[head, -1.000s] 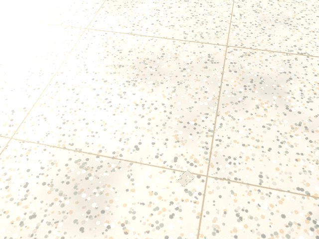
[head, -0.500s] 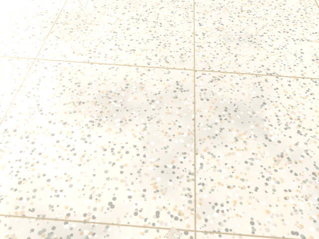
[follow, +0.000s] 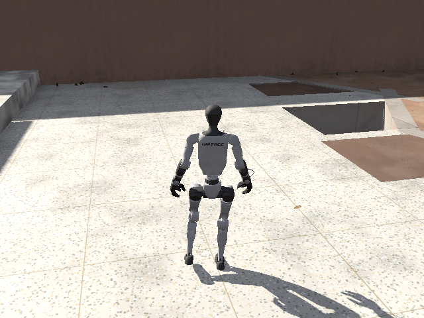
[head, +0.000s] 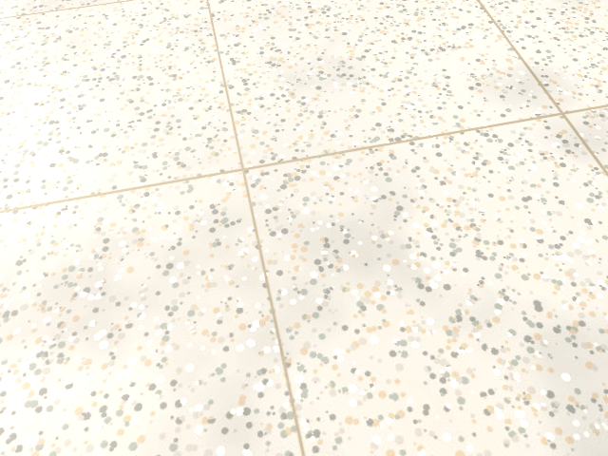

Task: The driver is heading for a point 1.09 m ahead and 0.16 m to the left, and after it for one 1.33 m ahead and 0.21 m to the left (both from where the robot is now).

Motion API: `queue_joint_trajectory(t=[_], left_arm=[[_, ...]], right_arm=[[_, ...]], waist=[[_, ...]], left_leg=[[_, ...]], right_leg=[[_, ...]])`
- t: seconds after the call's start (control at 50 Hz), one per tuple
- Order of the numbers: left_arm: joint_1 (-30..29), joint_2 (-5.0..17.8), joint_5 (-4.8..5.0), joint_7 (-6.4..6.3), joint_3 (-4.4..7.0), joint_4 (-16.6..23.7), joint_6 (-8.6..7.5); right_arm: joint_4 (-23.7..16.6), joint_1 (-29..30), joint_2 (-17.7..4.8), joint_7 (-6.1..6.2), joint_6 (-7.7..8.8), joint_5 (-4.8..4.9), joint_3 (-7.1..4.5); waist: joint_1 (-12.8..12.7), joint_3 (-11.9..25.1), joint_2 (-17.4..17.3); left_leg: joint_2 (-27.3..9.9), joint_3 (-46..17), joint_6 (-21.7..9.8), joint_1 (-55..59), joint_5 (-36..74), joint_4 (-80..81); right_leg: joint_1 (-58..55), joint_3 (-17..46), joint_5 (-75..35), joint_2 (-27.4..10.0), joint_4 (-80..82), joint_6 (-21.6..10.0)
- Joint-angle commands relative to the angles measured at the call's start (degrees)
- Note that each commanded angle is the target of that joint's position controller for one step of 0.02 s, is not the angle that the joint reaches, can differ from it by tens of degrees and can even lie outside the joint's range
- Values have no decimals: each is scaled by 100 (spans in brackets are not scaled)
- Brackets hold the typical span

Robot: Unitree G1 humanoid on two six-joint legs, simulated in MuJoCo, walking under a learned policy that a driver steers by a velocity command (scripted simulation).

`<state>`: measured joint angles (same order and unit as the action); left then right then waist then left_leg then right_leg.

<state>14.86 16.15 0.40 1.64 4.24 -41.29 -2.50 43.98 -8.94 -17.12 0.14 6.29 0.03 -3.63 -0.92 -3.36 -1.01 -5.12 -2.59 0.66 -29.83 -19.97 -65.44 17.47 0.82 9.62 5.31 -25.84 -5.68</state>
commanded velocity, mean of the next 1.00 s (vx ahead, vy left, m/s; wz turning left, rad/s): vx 0.10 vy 0.00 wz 0.01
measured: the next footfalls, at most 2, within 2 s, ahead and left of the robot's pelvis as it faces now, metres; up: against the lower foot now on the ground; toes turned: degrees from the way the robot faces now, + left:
left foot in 0.26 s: +0.32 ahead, +0.13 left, +0.00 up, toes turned -7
right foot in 0.56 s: +0.21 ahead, -0.11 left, +0.00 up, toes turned -5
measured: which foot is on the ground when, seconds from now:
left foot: up 0.00-0.24, down 0.26-1.00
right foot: down 0.00-0.30, up 0.32-0.54, down 0.56-0.88, up 0.90-1.00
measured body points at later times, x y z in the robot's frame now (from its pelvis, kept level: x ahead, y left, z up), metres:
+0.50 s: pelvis +0.18 +0.04 -0.01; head +0.21 +0.05 +0.44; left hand +0.32 +0.30 -0.13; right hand +0.30 -0.21 -0.12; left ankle +0.28 +0.13 -0.74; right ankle +0.14 -0.10 -0.72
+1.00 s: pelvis +0.22 +0.04 -0.01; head +0.26 +0.05 +0.44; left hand +0.33 +0.33 -0.13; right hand +0.38 -0.24 -0.11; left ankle +0.27 +0.12 -0.74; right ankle +0.17 -0.12 -0.66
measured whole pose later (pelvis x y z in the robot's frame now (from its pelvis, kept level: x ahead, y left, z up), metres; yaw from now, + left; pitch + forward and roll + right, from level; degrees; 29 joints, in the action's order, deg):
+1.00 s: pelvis +0.22 +0.04 -0.01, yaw +4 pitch +3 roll -1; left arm 10.1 16.1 -0.2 -4.3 4.8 -42.6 0.7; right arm 41.6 -8.9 -16.7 -0.6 0.2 0.2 -3.9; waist 0.4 -2.7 0.4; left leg 4.1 -3.8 -3.4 -23.9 -11.3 -32.9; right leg 27.5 3.5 30.3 1.1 -64.9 3.3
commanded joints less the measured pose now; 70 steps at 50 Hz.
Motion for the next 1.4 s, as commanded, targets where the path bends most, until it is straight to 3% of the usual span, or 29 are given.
queue_joint_trajectory(t=[0.02,0.1,0.16,0.26,0.28,0.3,0.32,0.36,0.42,0.52,0.56,0.58,0.62,0.72,0.8,0.84,0.86,0.88,0.9,0.92,0.98,1.08,1.22,1.24,1.26,1.28,1.3,1.34,1.4], left_arm=[[-252,922,-41,-123,233,515,-125],[-58,896,32,-273,232,379,7],[206,829,23,-310,193,232,80],[5,587,-5,-311,94,145,85],[122,408,-99,-305,33,215,58],[1019,204,-95,-300,-41,93,29],[1097,431,-63,-289,-40,19,91],[466,743,33,-323,66,44,335],[262,542,-14,-374,53,-4,592],[501,252,-86,-341,-2,-394,466],[245,376,-225,-345,-7,-298,442],[121,707,-193,-373,72,-284,433],[28,602,-164,-399,89,-316,336],[295,789,-102,-546,222,-281,204],[-15,821,-50,-671,261,-53,235],[-164,855,-11,-692,281,20,247],[26,840,-59,-685,300,38,249],[-117,680,-111,-672,261,193,252],[-598,510,-119,-656,181,382,260],[-402,437,-69,-609,156,369,244],[-316,631,-83,-620,216,215,243],[-409,308,-20,-521,93,264,165],[-44,533,19,-300,199,197,60],[102,846,-65,-325,285,212,68],[-9,1366,-244,-346,383,284,126],[-284,1201,-434,-320,348,441,96],[-650,872,-367,-358,248,584,70],[-843,617,-103,-431,158,606,53],[-205,630,-80,-459,115,441,18]], right_arm=[[-338,-215,-544,52,-55,-108,-167],[-431,318,-222,7,-90,-94,-19],[-513,655,-294,-98,-66,-30,-14],[-396,148,-575,-145,51,-183,-138],[-424,-37,-814,-106,85,-281,-164],[-456,-160,-942,-77,39,-379,-157],[-323,-395,-428,-92,-61,-236,-52],[-304,-99,-287,-148,-203,-79,41],[-376,663,-406,-132,-370,-155,45],[-196,601,-345,-27,-479,-50,56],[-56,373,-133,-43,-468,-60,141],[-71,305,-253,-68,-465,-76,99],[-173,611,-381,-52,-469,-39,50],[-296,490,-346,-18,-551,40,-59],[-395,284,-286,-137,-657,22,-124],[-415,147,-336,-183,-688,46,-168],[-447,118,-635,-166,-686,41,-265],[-440,-131,-991,-128,-687,13,-372],[-369,-751,-1126,-146,-642,-87,-377],[-426,-714,-1081,-153,-526,-111,-303],[-656,90,-869,0,-513,67,-249],[-762,125,-886,170,-745,51,-308],[-942,267,-846,199,-921,187,-355],[-957,127,-646,205,-920,173,-301],[-1095,47,-429,191,-868,172,-265],[-1106,57,-850,171,-776,60,-405],[-976,-99,-1082,142,-776,77,-491],[-744,-371,-863,143,-857,29,-451],[-853,-118,-498,58,-766,61,-298]], waist=[[274,542,240],[18,663,531],[-200,763,660],[170,814,624],[150,1205,208],[-138,1889,-834],[31,2317,-1328],[86,1576,-517],[-114,719,-708],[-157,942,-667],[-60,731,-368],[145,422,63],[53,180,387],[-32,396,762],[40,526,1104],[123,487,837],[20,525,117],[90,686,-1032],[517,1019,-1587],[421,1367,-1068],[110,1061,-208],[114,1054,-603],[-93,836,-803],[-64,874,-288],[156,720,1339],[115,636,1536],[268,602,1092],[295,497,980],[-27,334,918]], left_leg=[[-55,-23,226,-412,399,578],[296,207,332,123,1994,2357],[444,125,251,367,2651,3087],[405,69,-262,1113,3015,4185],[-195,-441,-486,2017,5069,4018],[-1296,-1545,-1441,3497,6662,3646],[-1779,-2445,-1950,3657,5925,3926],[-1410,-2380,-1582,2864,2807,4396],[-778,-1521,-1108,1316,673,5050],[-396,-759,-957,1031,149,4885],[-174,-683,-510,686,-746,4785],[116,-429,-331,658,-798,4695],[324,-237,-279,972,-139,4191],[626,-11,-423,427,1405,3020],[565,241,-401,200,442,2229],[518,208,-552,660,790,2647],[306,-344,-722,1077,2103,3114],[-323,-1869,-1310,1718,2753,3910],[-1027,-3384,-2004,2661,3020,4564],[-1225,-3462,-2058,2935,2919,4532],[-742,-2409,-1506,2198,2441,4453],[-207,-2066,-1299,1739,1687,4604],[108,-2532,-878,1043,477,4484],[442,-2181,-564,437,-339,3838],[1410,-899,-221,-580,-1214,2404],[1140,-749,12,-720,-1486,962],[916,-771,52,-686,-935,321],[829,-489,196,-959,-99,-223],[731,-188,305,-1247,306,-163]], right_leg=[[-475,1488,-2962,-1456,1095,-1138],[-228,671,-3331,-966,796,-661],[-532,922,-2647,-1124,625,-534],[-1043,1340,-2330,-1135,-547,-210],[-743,1163,-1602,-720,-1265,48],[246,945,771,-206,-2510,429],[659,864,3020,-185,-3270,712],[1064,845,2854,-507,-3722,912],[505,493,2167,-763,-2617,981],[-861,-12,367,-586,-535,754],[-1101,373,75,-920,-44,528],[-604,470,862,-1034,-46,359],[29,376,1550,-946,127,366],[-482,643,-47,-1468,45,169],[-648,1004,-1408,-2298,-146,-263],[-323,656,-1196,-2148,-478,-56],[2,105,-647,-1657,-1064,286],[829,-597,375,-753,-2335,837],[1863,-65,2859,-165,-3680,981],[2074,589,2996,-335,-4483,916],[1915,654,1929,-627,-4197,893],[965,424,1388,-337,-2305,1027],[-613,292,220,-293,240,703],[-1205,933,260,-1117,613,403],[-1261,2427,-26,-2366,1026,-369],[-641,3082,-143,-2956,1204,-952],[-526,2589,579,-2661,1239,-816],[-729,1803,1585,-1984,1285,-316],[-1027,1453,1993,-1815,1524,-361]])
